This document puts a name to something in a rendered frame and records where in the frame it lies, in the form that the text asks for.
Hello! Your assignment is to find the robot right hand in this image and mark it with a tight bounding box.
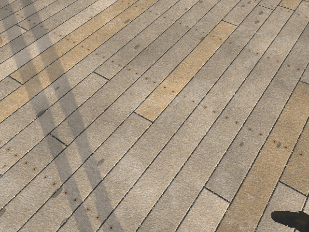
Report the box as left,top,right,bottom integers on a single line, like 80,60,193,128
271,211,309,232

